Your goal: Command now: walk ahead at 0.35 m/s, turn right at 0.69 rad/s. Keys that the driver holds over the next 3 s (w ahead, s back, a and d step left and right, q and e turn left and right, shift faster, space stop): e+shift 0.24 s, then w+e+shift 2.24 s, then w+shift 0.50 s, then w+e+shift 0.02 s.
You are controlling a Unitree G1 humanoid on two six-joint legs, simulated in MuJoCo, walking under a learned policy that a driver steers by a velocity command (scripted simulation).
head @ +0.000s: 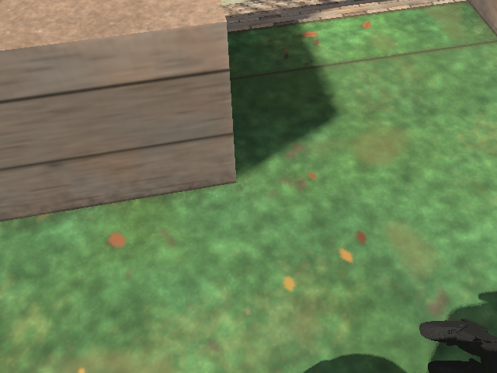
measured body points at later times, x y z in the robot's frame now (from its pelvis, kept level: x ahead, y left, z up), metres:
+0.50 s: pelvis +0.18 -0.04 +0.00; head +0.16 -0.08 +0.45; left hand +0.47 +0.13 -0.05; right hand +0.14 -0.36 -0.12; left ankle +0.20 +0.11 -0.72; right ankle +0.14 -0.11 -0.73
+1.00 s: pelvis +0.46 -0.25 -0.01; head +0.48 -0.28 +0.44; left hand +0.73 -0.11 -0.12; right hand +0.35 -0.56 -0.09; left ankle +0.59 -0.21 -0.73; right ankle +0.26 -0.17 -0.62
